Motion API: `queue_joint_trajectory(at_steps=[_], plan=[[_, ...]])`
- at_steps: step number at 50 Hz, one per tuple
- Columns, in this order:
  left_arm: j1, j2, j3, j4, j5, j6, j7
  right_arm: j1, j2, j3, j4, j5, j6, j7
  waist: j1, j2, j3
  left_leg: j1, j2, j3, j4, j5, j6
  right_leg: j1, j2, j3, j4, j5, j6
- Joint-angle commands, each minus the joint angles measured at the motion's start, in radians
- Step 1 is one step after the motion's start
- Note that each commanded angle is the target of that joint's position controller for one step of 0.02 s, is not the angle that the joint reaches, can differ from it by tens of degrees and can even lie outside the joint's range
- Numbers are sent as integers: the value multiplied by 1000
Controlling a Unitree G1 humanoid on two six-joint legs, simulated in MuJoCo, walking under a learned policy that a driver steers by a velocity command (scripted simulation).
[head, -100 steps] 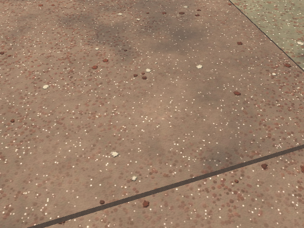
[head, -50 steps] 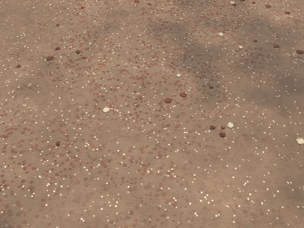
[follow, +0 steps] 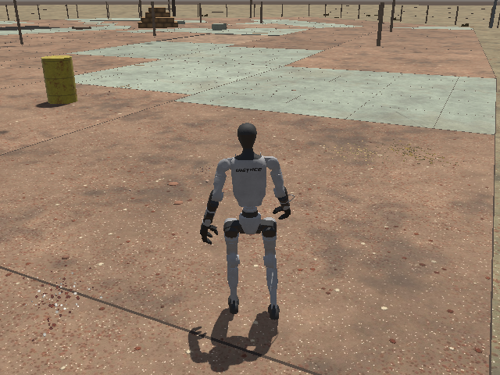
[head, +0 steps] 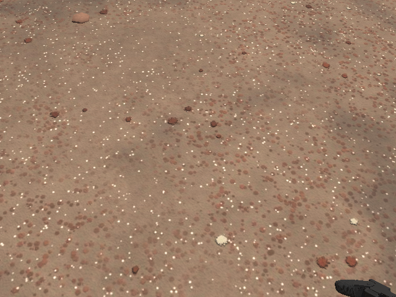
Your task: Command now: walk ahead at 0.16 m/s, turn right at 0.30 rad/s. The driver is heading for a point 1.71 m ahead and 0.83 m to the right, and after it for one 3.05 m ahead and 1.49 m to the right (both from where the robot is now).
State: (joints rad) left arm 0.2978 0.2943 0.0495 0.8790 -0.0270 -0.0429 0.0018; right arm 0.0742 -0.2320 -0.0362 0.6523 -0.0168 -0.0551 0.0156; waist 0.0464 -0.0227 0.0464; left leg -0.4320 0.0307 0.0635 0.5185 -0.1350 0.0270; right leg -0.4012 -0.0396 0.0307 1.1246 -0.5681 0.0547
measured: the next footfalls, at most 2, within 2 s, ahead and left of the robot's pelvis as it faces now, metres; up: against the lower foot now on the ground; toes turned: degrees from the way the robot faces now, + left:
right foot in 0.32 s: +0.09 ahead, -0.14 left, +0.00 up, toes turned -15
left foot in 0.82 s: +0.16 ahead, +0.07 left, +0.00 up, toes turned -34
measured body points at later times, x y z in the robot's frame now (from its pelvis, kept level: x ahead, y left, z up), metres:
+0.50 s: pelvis +0.04 -0.05 +0.01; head +0.08 -0.09 +0.46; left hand +0.25 +0.20 -0.07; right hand +0.12 -0.36 -0.11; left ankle +0.08 +0.11 -0.64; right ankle +0.05 -0.13 -0.73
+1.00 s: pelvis +0.06 -0.01 +0.01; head +0.11 -0.01 +0.46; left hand +0.35 +0.16 -0.09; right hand +0.02 -0.32 -0.08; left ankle +0.13 +0.09 -0.73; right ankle -0.03 -0.12 -0.65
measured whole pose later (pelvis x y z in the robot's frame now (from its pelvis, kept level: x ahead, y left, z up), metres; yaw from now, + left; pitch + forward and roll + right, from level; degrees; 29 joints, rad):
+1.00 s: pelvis +0.06 -0.01 +0.01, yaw -33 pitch +2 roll -1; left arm 0.20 0.35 0.10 0.63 -0.01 0.05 0.03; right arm 0.15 -0.26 -0.07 0.78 -0.01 0.00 -0.02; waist -0.01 -0.05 0.03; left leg -0.24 0.01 -0.01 0.45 -0.23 0.01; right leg -0.52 0.09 0.13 1.11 -0.44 0.07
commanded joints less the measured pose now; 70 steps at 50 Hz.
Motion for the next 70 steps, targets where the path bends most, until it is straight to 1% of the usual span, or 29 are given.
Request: queue_joint_trajectory(at_steps=[1,4,8,15,16,17,18,19,21,22,24,29,36,39,40,41,42,43,44,46,53,56,58,59,60,61,62,64,70], plan=[[67,74,29,-55,8,43,22,50,-132,-48,-7,-6,-6,-9,-10,150,-184,226,272,-179,-202,501,221,-102,-55,10,46,90,26],[51,53,34,-88,15,76,34,-11,-153,-58,5,-15,-11,-23,15,160,-146,127,281,-92,-265,372,227,-71,-53,-10,-36,175,29],[-46,52,33,-144,20,89,15,-12,-176,-66,35,-3,5,-48,-14,149,-139,140,289,-27,-287,179,211,-35,-67,-28,-207,293,0],[-56,82,57,-191,25,99,-19,10,-205,-79,88,43,47,-49,-7,116,-130,213,285,28,-106,30,100,123,6,-118,-559,349,-95],[-23,125,72,-185,32,95,-10,65,-171,-73,114,36,54,-47,-10,22,-112,162,222,81,28,-63,31,190,-4,-51,-671,498,-133],[-5,245,99,-207,34,88,11,78,-115,-57,96,-6,57,-42,-45,-272,-98,-75,86,180,352,-361,-74,313,-241,280,-735,877,-229],[-7,284,97,-234,61,69,2,-10,-132,-59,48,-10,57,-51,-4,-311,-115,-248,-34,19,576,-565,-104,292,-360,494,-789,895,-413],[-5,245,88,-235,65,45,-9,-53,-167,-69,45,6,60,-55,17,-186,-140,-272,-20,-80,674,-518,-88,296,-321,436,-799,844,-407],[-95,189,75,-248,32,28,-1,-21,-168,-77,74,14,63,-67,-36,-85,-141,-287,9,-125,653,-348,-67,298,-227,312,-773,752,-298],[-132,165,66,-258,18,33,8,-13,-179,-83,79,6,64,-73,-52,-91,-143,-267,11,-130,636,-301,-70,279,-210,287,-771,758,-276],[-130,153,59,-271,24,39,21,4,-164,-82,85,10,60,-69,-63,-97,-181,-213,-13,-130,636,-237,-77,273,-183,266,-768,800,-274],[-99,176,69,-286,18,51,40,-33,-128,-66,76,18,53,-63,-35,-106,-174,-179,-37,-151,392,-188,-102,301,-160,308,-769,650,-274],[-127,185,76,-317,20,71,30,-18,-149,-67,78,29,32,-36,-24,-144,-149,-10,-72,-159,169,-231,-92,222,-134,434,-752,579,-281],[-164,179,74,-333,6,81,30,43,-154,-72,89,31,18,-22,-62,-143,-159,111,-79,-143,-43,-141,-64,219,-96,466,-700,627,-247],[-171,170,71,-338,0,85,33,82,-167,-78,101,28,16,-19,-81,-127,-162,207,-53,-141,-151,-30,-46,173,-63,449,-671,571,-210],[-147,131,60,-344,5,86,34,115,-225,-93,103,13,20,-23,-71,-27,-182,335,96,-251,-185,29,9,57,-1,383,-558,379,-158],[-81,86,51,-354,8,80,29,78,-304,-105,90,-2,34,-33,0,253,-150,404,297,-472,-200,254,140,-154,179,169,-354,9,-91],[-100,172,75,-360,23,66,28,80,-265,-96,78,-27,31,-29,-36,283,-140,315,408,-594,-223,302,272,-209,146,132,-119,-93,-42],[-88,217,93,-337,20,65,26,26,-213,-80,55,-20,27,-33,-21,194,-120,284,356,-506,-212,276,259,-194,114,154,-2,-21,-25],[-62,176,89,-297,22,82,30,-31,-163,-64,44,11,30,-38,-9,146,-88,278,230,-345,-188,220,178,-205,115,140,81,87,7],[-154,50,30,-338,23,81,21,36,-188,-58,68,13,52,-43,-72,215,-114,324,186,-213,-167,295,190,-25,48,22,-311,122,38],[-125,75,36,-321,15,80,18,62,-216,-60,83,26,58,-33,-73,218,-111,302,196,-232,-137,300,190,105,58,-36,-539,209,21],[-77,79,37,-292,23,78,17,88,-187,-45,103,40,53,-29,-44,179,-96,241,168,-216,-103,246,128,260,61,-31,-808,433,-27],[-70,118,41,-303,31,78,24,118,-160,-32,109,23,40,-23,-58,108,-132,166,139,-193,-69,145,55,388,-25,75,-792,603,-59],[-64,190,52,-313,41,84,34,149,-118,-16,101,-16,23,-11,-102,-105,-176,84,50,-103,33,-91,-17,460,-173,216,-717,867,-128],[-120,117,30,-305,53,76,20,114,-101,-10,98,-8,21,-16,-97,-183,-166,159,36,-86,-31,-192,-56,289,-200,232,-735,716,-209],[-161,68,19,-317,53,63,7,76,-142,-16,106,-7,25,-21,-84,-120,-124,205,33,-79,-42,-109,-76,247,-129,191,-745,549,-184],[-136,76,18,-301,58,49,2,57,-157,-22,126,0,36,-27,-60,-99,-80,211,23,-67,-38,-38,-79,208,-62,141,-747,440,-126],[-117,63,9,-281,48,39,8,93,-146,-19,178,5,40,-31,-65,-41,-43,232,31,-74,-67,-1,-76,181,-40,124,-732,441,-109]])
Velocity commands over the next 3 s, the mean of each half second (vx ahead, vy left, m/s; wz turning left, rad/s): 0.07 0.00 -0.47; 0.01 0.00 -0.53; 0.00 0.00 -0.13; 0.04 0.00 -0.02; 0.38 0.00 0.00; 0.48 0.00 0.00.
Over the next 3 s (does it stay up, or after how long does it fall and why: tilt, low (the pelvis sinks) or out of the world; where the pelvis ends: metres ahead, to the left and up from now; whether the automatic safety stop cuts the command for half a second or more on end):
stays up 0.46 -0.30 0.01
